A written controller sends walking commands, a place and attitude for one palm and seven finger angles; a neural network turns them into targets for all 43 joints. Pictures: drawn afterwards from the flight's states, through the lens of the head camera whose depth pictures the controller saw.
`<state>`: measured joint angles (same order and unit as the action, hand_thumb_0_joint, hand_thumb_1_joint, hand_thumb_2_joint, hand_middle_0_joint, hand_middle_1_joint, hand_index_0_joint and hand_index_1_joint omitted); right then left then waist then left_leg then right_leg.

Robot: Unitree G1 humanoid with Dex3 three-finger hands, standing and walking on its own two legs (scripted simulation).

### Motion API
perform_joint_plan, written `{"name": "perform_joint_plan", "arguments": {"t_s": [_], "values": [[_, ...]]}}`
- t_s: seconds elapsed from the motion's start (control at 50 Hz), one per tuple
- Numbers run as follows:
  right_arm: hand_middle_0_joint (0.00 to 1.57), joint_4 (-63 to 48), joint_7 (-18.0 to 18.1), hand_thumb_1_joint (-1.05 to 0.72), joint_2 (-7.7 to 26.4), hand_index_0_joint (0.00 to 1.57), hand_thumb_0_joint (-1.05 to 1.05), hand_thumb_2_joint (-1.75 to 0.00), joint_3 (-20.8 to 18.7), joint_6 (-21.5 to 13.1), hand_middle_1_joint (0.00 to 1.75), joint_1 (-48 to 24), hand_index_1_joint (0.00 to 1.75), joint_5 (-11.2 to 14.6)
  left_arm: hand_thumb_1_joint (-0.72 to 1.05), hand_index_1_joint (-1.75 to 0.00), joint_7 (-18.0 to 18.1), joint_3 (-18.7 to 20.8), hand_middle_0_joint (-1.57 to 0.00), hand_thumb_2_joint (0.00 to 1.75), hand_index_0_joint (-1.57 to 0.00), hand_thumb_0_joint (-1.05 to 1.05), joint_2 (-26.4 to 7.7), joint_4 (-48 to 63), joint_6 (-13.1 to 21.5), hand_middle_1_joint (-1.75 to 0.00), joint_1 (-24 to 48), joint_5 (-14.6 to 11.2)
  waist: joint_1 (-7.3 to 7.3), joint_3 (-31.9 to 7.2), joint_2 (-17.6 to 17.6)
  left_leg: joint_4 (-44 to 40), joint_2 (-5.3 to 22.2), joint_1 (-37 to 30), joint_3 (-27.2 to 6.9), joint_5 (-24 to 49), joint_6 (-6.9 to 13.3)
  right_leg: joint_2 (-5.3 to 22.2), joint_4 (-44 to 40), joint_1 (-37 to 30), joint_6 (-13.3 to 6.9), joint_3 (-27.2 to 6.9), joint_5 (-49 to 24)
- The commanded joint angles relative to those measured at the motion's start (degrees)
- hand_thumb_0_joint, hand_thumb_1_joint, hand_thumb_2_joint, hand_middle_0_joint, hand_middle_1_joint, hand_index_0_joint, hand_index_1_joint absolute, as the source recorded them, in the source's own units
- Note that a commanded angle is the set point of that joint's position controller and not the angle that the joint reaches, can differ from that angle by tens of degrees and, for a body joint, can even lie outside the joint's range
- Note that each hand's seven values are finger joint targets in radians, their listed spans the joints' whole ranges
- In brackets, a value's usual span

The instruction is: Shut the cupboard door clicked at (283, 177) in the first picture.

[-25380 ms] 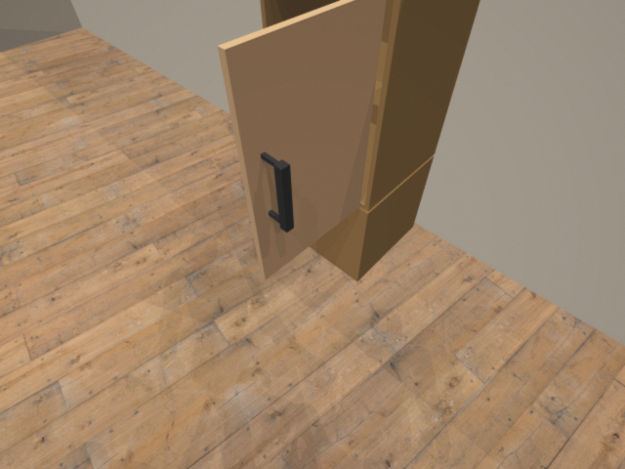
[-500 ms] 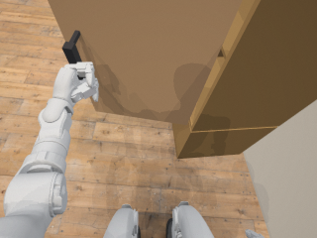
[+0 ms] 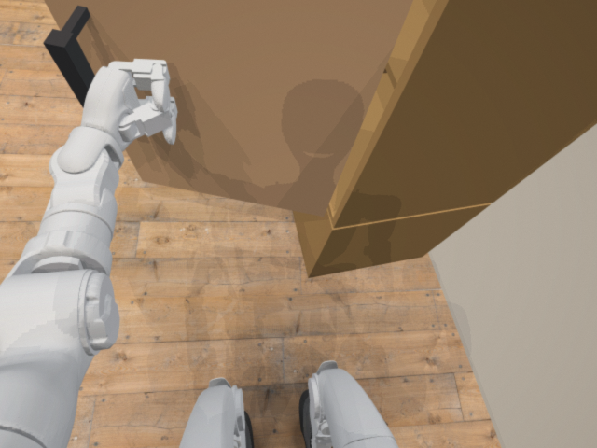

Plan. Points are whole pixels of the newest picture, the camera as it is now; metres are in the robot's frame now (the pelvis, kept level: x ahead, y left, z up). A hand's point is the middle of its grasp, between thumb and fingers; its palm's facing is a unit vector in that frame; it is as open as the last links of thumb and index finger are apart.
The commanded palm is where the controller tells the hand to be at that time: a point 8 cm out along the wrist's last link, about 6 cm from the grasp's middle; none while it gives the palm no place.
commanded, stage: push the door shut along its arc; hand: left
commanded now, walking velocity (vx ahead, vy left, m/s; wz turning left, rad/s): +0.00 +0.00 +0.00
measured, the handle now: (99, 86) +0.58 +0.20 +0.06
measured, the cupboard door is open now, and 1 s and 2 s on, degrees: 68 56 56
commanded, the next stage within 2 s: pull the fist back off the door in 0.56 s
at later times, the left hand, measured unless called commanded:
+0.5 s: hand (181, 94) +0.55 +0.10 +0.07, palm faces -0.37 -0.93 -0.01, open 3.2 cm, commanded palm +0.57 +0.11 +0.07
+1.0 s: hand (218, 83) +0.58 +0.05 +0.06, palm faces +0.09 -1.00 -0.04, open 3.1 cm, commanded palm +0.53 +0.10 +0.07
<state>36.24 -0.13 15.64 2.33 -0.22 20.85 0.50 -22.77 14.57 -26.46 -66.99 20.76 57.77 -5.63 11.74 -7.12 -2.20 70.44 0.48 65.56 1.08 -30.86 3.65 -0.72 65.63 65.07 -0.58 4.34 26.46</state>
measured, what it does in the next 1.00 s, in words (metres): stands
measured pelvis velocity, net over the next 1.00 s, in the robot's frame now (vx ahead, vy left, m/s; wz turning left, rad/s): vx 0.00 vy -0.01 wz -0.02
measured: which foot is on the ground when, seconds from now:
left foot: down 0.00-1.00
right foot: down 0.00-1.00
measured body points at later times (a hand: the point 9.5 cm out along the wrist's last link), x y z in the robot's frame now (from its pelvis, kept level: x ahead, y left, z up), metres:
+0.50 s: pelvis +0.00 -0.01 -0.01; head +0.18 +0.02 +0.40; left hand +0.57 +0.15 +0.08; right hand +0.01 -0.29 -0.11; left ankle +0.01 +0.08 -0.63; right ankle +0.04 -0.12 -0.63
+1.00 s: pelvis +0.00 -0.01 -0.01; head +0.17 -0.01 +0.41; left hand +0.57 +0.11 +0.07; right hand -0.05 -0.24 -0.12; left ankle +0.01 +0.08 -0.63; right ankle +0.04 -0.12 -0.63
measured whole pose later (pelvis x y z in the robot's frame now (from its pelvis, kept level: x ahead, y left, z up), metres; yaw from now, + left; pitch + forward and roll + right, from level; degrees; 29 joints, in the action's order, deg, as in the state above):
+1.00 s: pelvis +0.00 -0.01 -0.01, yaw -1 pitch +30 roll -3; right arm 36.9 -6.4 12.2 2.4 -0.5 25.5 -5.3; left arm 10.5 19.7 -20.1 -70.6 22.1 65.4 5.4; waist 14.8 -8.1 -4.3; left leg 72.5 1.8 70.8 1.2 -31.4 2.4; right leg -2.0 68.0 71.1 -1.6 4.2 26.7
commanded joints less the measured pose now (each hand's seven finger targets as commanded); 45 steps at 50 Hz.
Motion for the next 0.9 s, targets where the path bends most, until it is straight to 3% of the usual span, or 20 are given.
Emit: {"name": "perform_joint_plan", "arguments": {"t_s": [0.0,0.1,0.12,0.18,0.22,0.24,0.28,0.32,0.4,0.5,0.64,0.66,0.68,0.72,0.78,0.82,0.86,0.88], "values": [[0.20,-2.99,0.54,-0.90,10.84,0.20,0.00,-0.90,-4.26,-0.56,0.30,10.59,0.30,-0.18,0.90,-1.50,-0.85,3.47,-1.30,0.90,-1.30,0.00,-12.58,11.13,2.62,-1.50,27.57,-0.87,1.45,-31.70,-7.57,-7.37,1.02,-27.68,-7.98,27.60,-2.08,-1.51,-5.62,-8.32,-1.98,-1.94,-14.84],[0.20,-3.20,0.52,-0.90,10.56,0.20,0.00,-0.90,-4.25,-0.38,0.30,11.32,0.30,-0.36,0.90,-1.50,-1.44,3.25,-1.30,0.90,-1.30,0.00,-12.84,11.63,1.72,-1.50,29.34,-0.39,2.21,-32.60,-7.09,-5.82,0.96,-26.04,-7.06,29.34,-1.59,-1.84,-5.11,-9.62,-1.78,-2.43,-18.10],[0.20,-2.92,0.59,-0.90,10.76,0.20,0.00,-0.90,-4.25,-0.23,0.30,11.61,0.30,-0.53,0.90,-1.50,-1.53,4.50,-1.30,0.90,-1.30,0.00,-14.77,11.09,1.50,-1.50,29.36,0.03,2.04,-32.51,-6.90,-5.89,1.18,-25.99,-7.11,29.44,-1.71,-1.89,-5.27,-10.16,-1.70,-2.32,-18.20],[0.20,-2.55,0.65,-0.90,10.54,0.20,0.00,-0.90,-4.52,-0.40,0.30,11.66,0.30,-0.47,0.90,-1.50,-2.45,1.25,-1.30,0.90,-1.30,0.00,-11.22,11.38,0.71,-1.50,31.49,-0.01,3.36,-31.73,-6.75,-5.45,1.02,-25.53,-6.75,27.73,-1.40,-1.92,-5.83,-9.00,-1.47,-2.53,-17.56],[0.20,-1.91,0.97,-0.90,10.77,0.20,0.00,-0.90,-4.38,-0.50,0.30,12.12,0.30,-0.40,0.90,-1.50,-3.03,1.72,-1.30,0.90,-1.30,0.00,-12.79,11.63,0.50,-1.50,33.67,-0.16,3.65,-32.16,-7.52,-5.23,1.12,-26.37,-6.85,28.57,-1.38,-2.10,-5.86,-8.87,-1.63,-2.50,-18.01],[0.20,-1.92,0.97,-0.90,10.66,0.20,0.00,-0.90,-4.41,-0.66,0.30,11.97,0.30,-0.42,0.90,-1.50,-3.42,-0.01,-1.30,0.90,-1.30,0.00,-10.65,11.31,0.02,-1.50,34.34,-0.31,4.21,-32.38,-7.37,-5.07,0.93,-26.05,-6.80,27.53,-1.23,-2.10,-5.93,-8.41,-1.55,-2.52,-17.49],[0.20,-1.09,1.30,-0.90,10.69,0.20,0.00,-0.90,-4.33,-1.04,0.30,12.00,0.30,-0.43,0.90,-1.50,-3.88,-0.49,-1.30,0.90,-1.30,0.00,-10.81,10.08,-0.75,-1.50,36.45,-0.29,5.15,-30.82,-6.67,-4.48,0.87,-23.85,-6.41,25.38,-0.95,-2.17,-6.25,-8.08,-1.53,-2.65,-16.42],[0.20,-0.56,1.55,-0.90,10.77,0.20,0.00,-0.90,-4.09,-1.44,0.30,12.17,0.30,-0.53,0.90,-1.50,-4.28,-0.31,-1.30,0.90,-1.30,0.00,-11.73,9.79,-1.04,-1.50,38.70,-0.33,5.26,-31.80,-7.83,-3.86,0.73,-24.56,-6.53,25.80,-0.94,-2.29,-5.90,-7.56,-1.77,-2.49,-16.41],[0.20,0.71,1.94,-0.90,10.69,0.20,0.00,-0.90,-4.10,-2.71,0.30,12.13,0.30,-0.69,0.90,-1.50,-5.00,-3.48,-1.30,0.90,-1.30,0.00,-8.07,9.99,-1.46,-1.50,43.97,-0.84,6.78,-32.23,-11.31,-2.94,0.86,-27.46,-7.48,27.08,-1.04,-2.37,-5.15,-3.06,-2.14,-1.88,-15.36],[0.20,1.87,2.30,-0.90,11.26,0.20,0.00,-0.90,-3.82,-3.87,0.30,12.18,0.30,-0.97,0.90,-1.50,-5.25,-3.20,-1.30,0.90,-1.30,0.00,-9.37,7.87,-2.74,-1.50,47.44,-0.56,7.97,-32.56,-10.97,-1.40,0.71,-24.91,-7.20,24.87,-0.67,-2.63,-4.56,-1.67,-2.22,-1.79,-13.72],[0.20,3.36,2.43,-0.90,11.56,0.20,0.00,-0.90,-3.81,-5.24,0.30,11.93,0.30,-1.51,0.90,-1.50,-4.73,-6.04,-1.30,0.90,-1.30,0.00,-6.41,6.45,-4.41,-1.50,52.67,0.88,9.80,-33.44,-14.05,0.07,1.13,-26.16,-8.19,24.62,-0.79,-2.78,-3.11,3.99,-2.16,-1.02,-11.85],[0.20,1.36,1.74,-0.90,10.52,0.20,0.00,-0.90,-2.96,-5.13,0.30,15.23,0.30,-2.45,0.90,-1.50,6.98,7.06,-1.30,0.90,-1.30,0.00,-10.63,4.93,-5.33,-1.50,51.76,-2.95,6.71,-33.47,-15.26,-1.86,1.73,-22.49,-9.03,22.37,-1.94,-2.02,-3.17,2.02,-2.00,-1.36,-11.64],[0.20,0.90,0.44,-0.90,10.07,0.20,0.00,-0.90,-2.76,-4.99,0.30,14.92,0.30,-2.83,0.90,-1.50,12.82,4.75,-1.30,0.90,-1.30,0.00,-7.29,2.26,-5.88,-1.50,48.26,-1.19,6.78,-32.62,-14.26,-2.75,1.74,-20.81,-9.34,20.55,-2.31,-1.95,-3.18,1.60,-1.62,-1.35,-10.40],[0.20,0.19,-1.18,-0.90,9.66,0.20,0.00,-0.90,-3.32,-4.49,0.30,15.75,0.30,-3.91,0.90,-1.50,19.38,5.17,-1.30,0.90,-1.30,0.00,-3.96,3.99,-5.13,-1.50,46.05,-0.45,6.78,-33.85,-11.49,-3.31,1.84,-21.92,-9.83,22.66,-2.53,-1.83,-2.73,0.54,-1.04,-0.98,-11.61],[0.20,-0.99,-3.77,-0.90,8.92,0.20,0.00,-0.90,-4.15,-3.80,0.30,16.53,0.30,-5.99,0.90,-1.50,30.61,5.03,-1.30,0.90,-1.30,0.00,-0.99,10.44,0.01,-1.50,44.46,3.58,4.85,-39.04,-13.92,-3.05,1.49,-25.04,-8.82,27.22,-3.38,-1.67,-2.81,-1.85,-0.65,-1.22,-14.81],[0.20,-0.43,-5.21,-0.90,8.99,0.20,0.00,-0.90,-4.61,-3.06,0.30,17.29,0.30,-6.93,0.90,-1.50,35.56,4.18,-1.30,0.90,-1.30,0.00,-2.72,10.43,3.88,-1.50,43.50,9.39,5.08,-39.67,-13.05,-2.36,1.77,-25.23,-8.66,28.68,-3.68,-1.82,-2.33,-1.75,-0.47,-1.10,-15.53],[0.20,-0.10,-6.06,-0.90,9.17,0.20,0.00,-0.90,-5.07,-1.80,0.30,18.23,0.30,-6.86,0.90,-1.50,36.38,3.35,-1.30,0.90,-1.30,0.00,-3.91,9.61,5.74,-1.50,41.40,12.93,5.33,-38.63,-9.59,-3.52,1.66,-23.58,-7.75,27.02,-3.13,-1.89,-3.60,-5.97,-0.31,-1.44,-16.13],[0.20,-0.44,-6.24,-0.90,9.23,0.20,0.00,-0.90,-5.21,-1.42,0.30,18.23,0.30,-6.69,0.90,-1.50,35.80,2.82,-1.30,0.90,-1.30,0.00,-4.02,10.09,6.25,-1.50,41.06,13.39,5.23,-38.86,-8.99,-4.25,1.23,-22.46,-6.93,25.53,-2.77,-1.90,-4.50,-9.08,-0.27,-2.05,-16.77]]}}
